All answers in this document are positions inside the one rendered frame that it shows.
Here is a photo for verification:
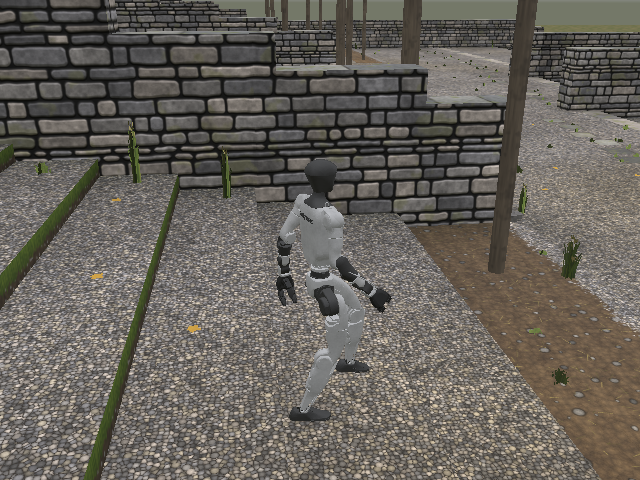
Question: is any left robot forearm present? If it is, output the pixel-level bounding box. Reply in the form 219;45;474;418
277;236;292;277

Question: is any robot right hand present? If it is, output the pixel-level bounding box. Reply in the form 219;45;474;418
369;288;392;313

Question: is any right robot forearm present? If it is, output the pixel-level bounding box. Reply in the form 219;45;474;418
336;256;376;298

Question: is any robot right foot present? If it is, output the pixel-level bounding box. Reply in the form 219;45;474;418
289;406;331;422

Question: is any robot right upper arm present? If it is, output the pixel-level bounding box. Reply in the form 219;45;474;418
323;209;347;270

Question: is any robot left upper arm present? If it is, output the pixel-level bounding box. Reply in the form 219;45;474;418
279;194;310;244

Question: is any humanoid robot head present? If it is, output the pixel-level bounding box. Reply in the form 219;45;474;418
304;159;337;209

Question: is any robot left hand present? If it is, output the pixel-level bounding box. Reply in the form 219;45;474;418
276;275;297;306

